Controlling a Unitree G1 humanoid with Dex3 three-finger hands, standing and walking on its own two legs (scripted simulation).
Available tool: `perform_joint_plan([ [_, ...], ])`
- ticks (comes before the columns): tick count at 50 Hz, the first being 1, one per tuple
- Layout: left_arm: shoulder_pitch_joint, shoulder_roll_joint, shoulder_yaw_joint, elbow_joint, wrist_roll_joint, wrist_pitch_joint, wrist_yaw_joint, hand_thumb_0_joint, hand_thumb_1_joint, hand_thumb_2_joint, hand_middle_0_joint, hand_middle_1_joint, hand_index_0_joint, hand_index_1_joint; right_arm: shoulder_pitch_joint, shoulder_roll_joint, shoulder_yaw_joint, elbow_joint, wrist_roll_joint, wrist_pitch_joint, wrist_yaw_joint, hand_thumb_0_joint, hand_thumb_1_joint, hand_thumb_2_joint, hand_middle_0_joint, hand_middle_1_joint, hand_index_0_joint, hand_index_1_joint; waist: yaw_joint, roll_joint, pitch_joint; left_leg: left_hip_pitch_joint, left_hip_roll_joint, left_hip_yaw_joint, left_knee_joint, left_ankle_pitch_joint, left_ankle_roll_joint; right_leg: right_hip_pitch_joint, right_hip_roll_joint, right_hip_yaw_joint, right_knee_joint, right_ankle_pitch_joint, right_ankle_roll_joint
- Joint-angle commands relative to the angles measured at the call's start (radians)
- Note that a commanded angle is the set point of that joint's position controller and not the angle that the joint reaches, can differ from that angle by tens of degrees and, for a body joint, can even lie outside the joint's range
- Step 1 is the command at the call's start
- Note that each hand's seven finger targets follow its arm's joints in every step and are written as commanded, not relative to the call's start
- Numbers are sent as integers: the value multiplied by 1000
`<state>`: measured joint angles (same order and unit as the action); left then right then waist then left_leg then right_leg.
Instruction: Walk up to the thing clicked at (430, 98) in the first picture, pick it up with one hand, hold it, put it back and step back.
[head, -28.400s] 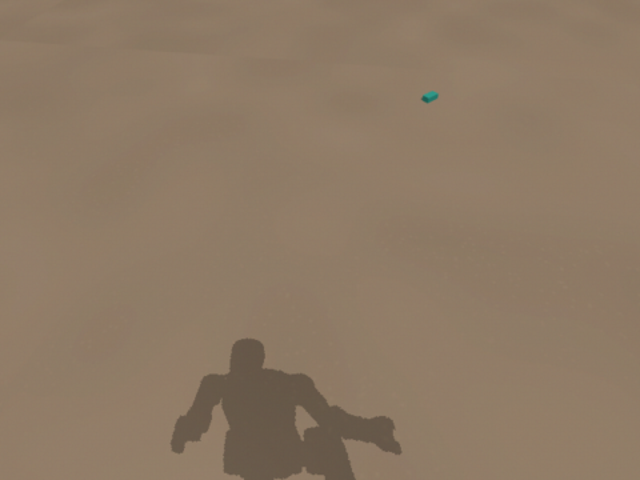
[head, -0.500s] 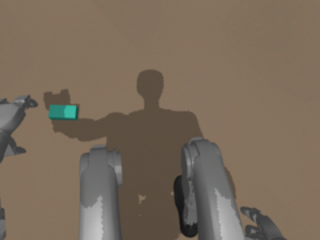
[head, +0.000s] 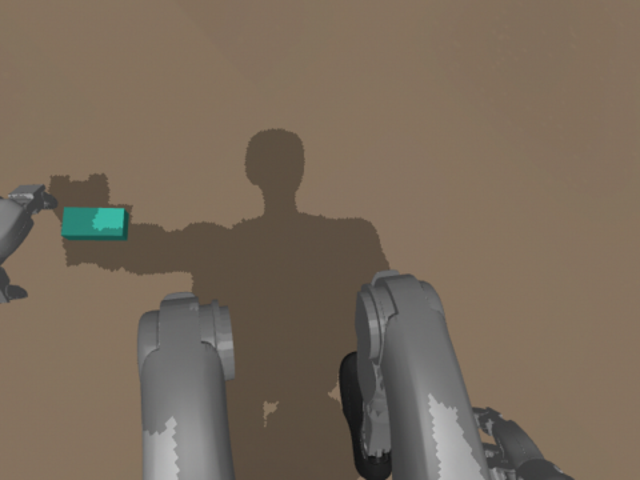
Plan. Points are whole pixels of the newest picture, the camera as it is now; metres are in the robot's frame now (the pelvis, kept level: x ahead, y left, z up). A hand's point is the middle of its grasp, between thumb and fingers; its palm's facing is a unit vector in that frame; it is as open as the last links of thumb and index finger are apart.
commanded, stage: rise first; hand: left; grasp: from above
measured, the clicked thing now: (96, 224) +0.46 +0.30 -0.30
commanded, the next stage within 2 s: approach in 0.28 s
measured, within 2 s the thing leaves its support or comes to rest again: neither
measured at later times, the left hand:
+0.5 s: hand (26, 248) +0.40 +0.35 -0.18, palm faces -0.48 -0.07 -0.87, open 12.5 cm
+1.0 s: hand (89, 189) +0.48 +0.28 -0.17, palm faces -0.48 -0.02 -0.88, open 13.6 cm
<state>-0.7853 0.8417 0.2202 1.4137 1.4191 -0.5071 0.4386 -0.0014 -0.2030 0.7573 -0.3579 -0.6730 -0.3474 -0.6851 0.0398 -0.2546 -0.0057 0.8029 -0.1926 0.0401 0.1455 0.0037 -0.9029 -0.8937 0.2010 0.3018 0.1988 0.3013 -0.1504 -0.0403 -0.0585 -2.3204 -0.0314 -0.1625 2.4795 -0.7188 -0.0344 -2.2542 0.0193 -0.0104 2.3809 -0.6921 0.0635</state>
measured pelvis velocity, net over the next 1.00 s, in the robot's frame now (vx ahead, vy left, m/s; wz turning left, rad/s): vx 0.00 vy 0.00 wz -0.02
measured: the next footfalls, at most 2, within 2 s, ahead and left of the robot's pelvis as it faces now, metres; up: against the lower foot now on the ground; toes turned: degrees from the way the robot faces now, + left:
none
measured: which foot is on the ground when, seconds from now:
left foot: down 0.00-1.00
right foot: down 0.00-1.00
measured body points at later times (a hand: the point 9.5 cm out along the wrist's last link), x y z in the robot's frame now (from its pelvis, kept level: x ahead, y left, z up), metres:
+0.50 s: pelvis +0.00 +0.00 -0.01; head +0.23 +0.09 +0.37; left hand +0.42 +0.35 -0.13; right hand +0.09 -0.29 -0.11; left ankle +0.07 +0.13 -0.28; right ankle +0.10 -0.14 -0.28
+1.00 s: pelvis +0.00 +0.00 +0.01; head +0.26 +0.06 +0.37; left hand +0.50 +0.28 -0.12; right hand +0.04 -0.28 -0.10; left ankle +0.07 +0.13 -0.28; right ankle +0.10 -0.14 -0.28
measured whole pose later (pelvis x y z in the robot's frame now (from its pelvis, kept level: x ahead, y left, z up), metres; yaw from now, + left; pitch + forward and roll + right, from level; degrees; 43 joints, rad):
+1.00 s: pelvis +0.00 +0.00 +0.01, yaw -1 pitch +35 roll -9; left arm -1.00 0.80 0.12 1.50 1.32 -0.24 0.40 0.00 -0.43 0.92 -0.14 -1.00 -0.16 -0.98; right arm 0.13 -0.28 0.10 0.72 -0.18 0.01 0.14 0.00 -0.92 -0.89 0.20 0.30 0.20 0.30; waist -0.30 0.01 -0.01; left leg -2.34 -0.02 -0.18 2.46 -0.73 -0.04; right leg -2.28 0.02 -0.03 2.35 -0.69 0.08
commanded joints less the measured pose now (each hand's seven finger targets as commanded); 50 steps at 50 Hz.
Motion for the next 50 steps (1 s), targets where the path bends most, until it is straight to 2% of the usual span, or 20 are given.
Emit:
perform_joint_plan([
  [1,-254,313,43,-122,-27,4,55,0,-201,740,-344,-700,-345,-698,159,-260,-76,-23,-8,-11,-17,0,-900,-899,200,300,200,300,13,306,-664,564,-7,116,-274,223,62,233,12,-126,-201,193,-85],
  [3,-264,302,32,-93,-28,9,58,0,-206,744,-336,-707,-338,-704,170,-260,-72,-20,-9,-12,-16,0,-900,-899,200,300,200,300,-5,285,-643,534,-9,113,-267,218,64,232,15,-129,-200,194,-85],
  [4,-232,311,44,-52,-18,18,58,0,-203,746,-336,-714,-339,-710,184,-263,-70,-11,-15,-9,-16,0,-898,-898,200,300,200,300,-4,280,-651,540,-9,111,-267,229,66,245,14,-126,-200,204,-86],
  [8,-266,324,43,-78,-34,25,62,0,-209,750,-338,-713,-339,-710,162,-260,-60,-18,-14,-19,-18,0,-898,-899,200,300,200,300,10,288,-627,512,-14,123,-266,180,65,232,14,-124,-208,162,-89],
  [10,-268,313,32,-73,-31,25,58,0,-219,759,-329,-721,-330,-719,168,-264,-58,-17,-22,-20,-17,0,-900,-899,200,300,200,300,-7,276,-634,502,-15,124,-252,191,68,252,15,-125,-211,181,-84],
  [13,-267,327,35,-85,-36,25,55,0,-216,757,-330,-718,-332,-716,170,-266,-56,-14,-20,-18,-18,0,-898,-899,200,300,200,300,2,292,-657,525,-14,120,-249,216,67,253,15,-127,-200,199,-86],
  [17,-264,317,30,-66,-35,21,57,0,-208,750,-338,-716,-340,-713,174,-264,-47,-17,-26,-17,-15,0,-898,-899,200,300,200,300,-12,286,-627,502,-14,117,-249,203,68,253,15,-126,-200,192,-87],
  [19,-272,319,23,-56,-36,20,58,0,-301,840,-300,-710,-264,-748,166,-264,-41,-15,-27,-19,-14,0,-902,-900,200,300,200,300,-15,293,-604,487,-15,116,-251,182,68,239,16,-127,-203,175,-89],
  [20,-286,317,22,-57,-35,17,62,0,-269,776,-227,-790,-260,-828,166,-268,-43,-15,-28,-19,-14,0,-903,-893,200,300,200,300,-19,291,-610,495,-13,115,-251,182,66,235,15,-132,-203,176,-87],
  [22,-310,288,-2,-46,-36,16,69,0,-279,782,-215,-916,-250,-877,168,-268,-39,-14,-28,-24,-13,0,-906,-895,200,300,200,300,-36,299,-592,502,-11,110,-247,174,65,214,16,-134,-199,170,-89],
  [26,-395,222,-70,-76,-24,17,84,0,-333,828,-175,-966,-210,-928,192,-269,-38,0,-32,-37,-12,0,-909,-896,200,300,200,300,-84,331,-617,553,-4,100,-239,203,60,199,18,-144,-195,200,-86],
  [28,-439,241,-63,-123,-22,26,103,0,-360,847,-148,-1001,-186,-961,200,-274,-40,-2,-27,-40,-15,0,-910,-896,200,300,200,300,-81,369,-670,567,-4,105,-236,226,59,221,17,-144,-191,228,-86],
  [30,-465,229,-66,-123,-20,56,125,0,-390,869,-116,-1037,-157,-993,212,-275,-43,-7,-25,-46,-15,0,-910,-896,200,300,200,300,-88,388,-680,589,0,107,-254,230,53,211,14,-150,-187,229,-86],
  [32,-512,172,-104,-82,-22,96,134,0,-404,880,-110,-1044,-149,-1002,220,-273,-39,-10,-20,-50,-17,0,-911,-897,200,300,200,300,-117,391,-658,569,0,109,-260,208,53,187,16,-158,-193,221,-87],
  [35,-555,180,-117,14,-8,163,137,0,-432,904,-96,-1065,-133,-1026,240,-271,-16,-11,-17,-60,-18,0,-914,-898,200,300,200,300,-138,368,-628,530,-4,112,-253,216,60,196,15,-157,-204,241,-85],
  [36,-555,185,-115,30,-6,187,132,0,-440,918,-97,-1054,-129,-1020,246,-275,-9,-14,-21,-61,-17,0,-911,-897,200,300,200,300,-142,359,-626,526,-5,111,-257,222,62,205,14,-158,-204,248,-84],
  [37,-536,194,-114,49,-10,209,126,0,-446,921,-95,-1059,-127,-1025,244,-276,-5,-21,-16,-62,-19,0,-912,-897,200,300,200,300,-127,365,-624,519,-6,115,-260,224,63,219,13,-155,-209,252,-85],
  [42,-476,227,-103,56,-58,291,60,0,-460,938,-106,-1021,-128,-998,232,-286,14,-67,3,-58,-19,0,-911,-897,200,300,200,300,-109,372,-665,526,-8,119,-278,268,62,282,8,-145,-207,293,-92],
  [46,-415,284,-76,-2,-108,293,-6,0,-441,917,-145,-962,-158,-948,243,-283,22,-104,23,-45,-21,0,-910,-896,200,300,200,300,-88,307,-686,453,-12,130,-274,264,76,399,9,-129,-237,301,-82],
  [50,-307,270,-83,-7,-155,250,-67,0,-427,898,-159,-951,-174,-934,235,-280,30,-111,32,-32,-23,0,-912,-896,200,300,200,300,-83,240,-623,398,-11,127,-273,236,79,424,15,-124,-252,275,-75],
])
